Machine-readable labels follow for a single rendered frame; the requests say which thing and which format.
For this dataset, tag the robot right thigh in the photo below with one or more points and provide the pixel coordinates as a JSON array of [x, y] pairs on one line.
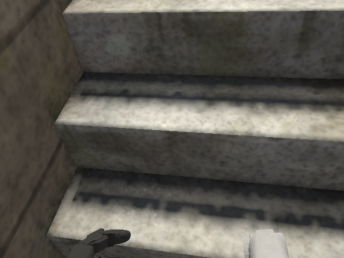
[[264, 244]]

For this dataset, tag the robot right shin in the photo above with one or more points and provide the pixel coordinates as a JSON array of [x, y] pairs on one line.
[[281, 234]]

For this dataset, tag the robot left hand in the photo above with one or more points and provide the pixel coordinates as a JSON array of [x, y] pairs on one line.
[[98, 241]]

